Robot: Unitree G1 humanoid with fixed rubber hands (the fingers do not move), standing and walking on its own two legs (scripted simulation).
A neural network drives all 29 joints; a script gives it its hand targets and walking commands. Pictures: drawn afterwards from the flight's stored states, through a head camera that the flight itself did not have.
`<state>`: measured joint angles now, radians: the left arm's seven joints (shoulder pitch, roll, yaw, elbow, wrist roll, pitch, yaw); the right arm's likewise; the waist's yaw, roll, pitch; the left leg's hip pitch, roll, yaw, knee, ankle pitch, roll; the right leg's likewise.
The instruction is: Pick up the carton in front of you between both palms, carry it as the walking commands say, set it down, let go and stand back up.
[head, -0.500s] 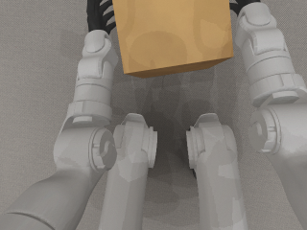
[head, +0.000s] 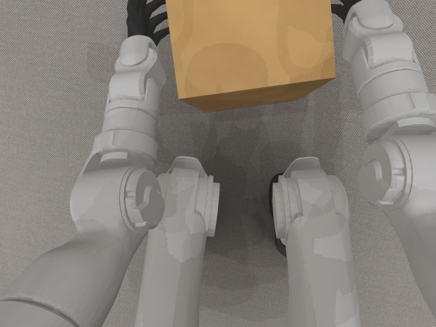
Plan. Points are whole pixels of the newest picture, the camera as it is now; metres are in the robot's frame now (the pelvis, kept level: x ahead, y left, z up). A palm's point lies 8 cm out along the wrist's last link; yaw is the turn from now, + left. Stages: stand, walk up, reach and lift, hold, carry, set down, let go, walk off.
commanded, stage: set down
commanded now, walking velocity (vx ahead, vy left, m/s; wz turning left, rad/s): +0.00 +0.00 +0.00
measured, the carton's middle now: (246, 42) +0.51 -0.02 -0.24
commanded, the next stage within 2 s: let go in 1.72 s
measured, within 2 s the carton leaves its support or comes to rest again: rests again in 0.46 s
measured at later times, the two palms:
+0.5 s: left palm (140, 43) +0.51 +0.15 -0.18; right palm (357, 13) +0.53 -0.18 -0.18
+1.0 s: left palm (92, 20) +0.51 +0.17 -0.08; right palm out of the picture +0.54 -0.20 -0.07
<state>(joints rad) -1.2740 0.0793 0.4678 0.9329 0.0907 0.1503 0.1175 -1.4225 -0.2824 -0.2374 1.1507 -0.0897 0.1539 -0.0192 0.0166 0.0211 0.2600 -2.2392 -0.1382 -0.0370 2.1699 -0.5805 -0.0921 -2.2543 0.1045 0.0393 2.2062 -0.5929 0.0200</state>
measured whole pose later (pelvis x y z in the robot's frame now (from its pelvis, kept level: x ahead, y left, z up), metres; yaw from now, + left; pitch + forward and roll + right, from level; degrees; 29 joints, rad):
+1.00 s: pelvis +0.00 +0.00 +0.05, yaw +0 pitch +41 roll +2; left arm -1.15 0.18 0.23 0.84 -0.14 0.11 0.18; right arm -1.29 -0.42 -0.12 1.03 0.13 0.11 -0.02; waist 0.04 0.01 0.13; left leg -2.16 -0.07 0.00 2.01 -0.56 -0.04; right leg -2.17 0.04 0.03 2.04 -0.59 0.00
